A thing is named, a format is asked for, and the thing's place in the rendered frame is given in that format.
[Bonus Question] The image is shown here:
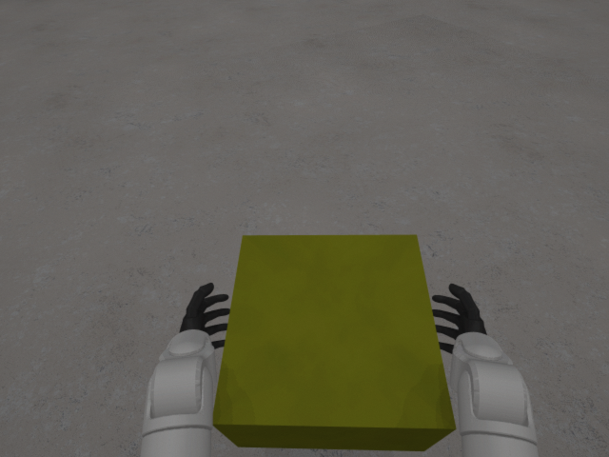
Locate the robot left hand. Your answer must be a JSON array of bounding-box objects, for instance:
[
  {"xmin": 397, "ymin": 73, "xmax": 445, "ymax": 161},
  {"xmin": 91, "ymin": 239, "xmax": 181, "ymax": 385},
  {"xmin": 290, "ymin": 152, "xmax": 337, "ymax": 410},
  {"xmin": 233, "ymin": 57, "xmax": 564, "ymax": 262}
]
[{"xmin": 179, "ymin": 283, "xmax": 230, "ymax": 349}]

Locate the robot left forearm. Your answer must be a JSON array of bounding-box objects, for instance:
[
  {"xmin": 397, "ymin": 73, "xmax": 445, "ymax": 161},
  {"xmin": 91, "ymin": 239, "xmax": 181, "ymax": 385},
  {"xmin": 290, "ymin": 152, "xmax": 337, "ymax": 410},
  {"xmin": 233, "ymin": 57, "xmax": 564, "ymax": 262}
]
[{"xmin": 140, "ymin": 329, "xmax": 217, "ymax": 457}]

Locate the robot right hand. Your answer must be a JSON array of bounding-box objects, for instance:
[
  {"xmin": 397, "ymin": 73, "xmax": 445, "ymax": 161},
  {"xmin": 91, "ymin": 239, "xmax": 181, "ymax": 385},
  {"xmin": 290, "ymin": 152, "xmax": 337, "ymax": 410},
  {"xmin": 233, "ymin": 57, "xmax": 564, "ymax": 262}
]
[{"xmin": 432, "ymin": 284, "xmax": 487, "ymax": 354}]

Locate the carton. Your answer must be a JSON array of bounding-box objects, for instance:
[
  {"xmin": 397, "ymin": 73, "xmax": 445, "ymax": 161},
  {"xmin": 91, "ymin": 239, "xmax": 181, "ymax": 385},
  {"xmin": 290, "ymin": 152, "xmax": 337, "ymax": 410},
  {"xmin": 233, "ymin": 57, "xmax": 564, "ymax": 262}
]
[{"xmin": 213, "ymin": 235, "xmax": 456, "ymax": 451}]

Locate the robot right forearm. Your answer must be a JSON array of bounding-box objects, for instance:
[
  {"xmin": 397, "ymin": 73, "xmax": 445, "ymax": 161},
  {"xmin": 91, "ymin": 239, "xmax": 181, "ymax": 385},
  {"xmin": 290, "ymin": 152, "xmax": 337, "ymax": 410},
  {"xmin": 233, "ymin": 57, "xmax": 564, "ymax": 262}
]
[{"xmin": 449, "ymin": 332, "xmax": 539, "ymax": 457}]

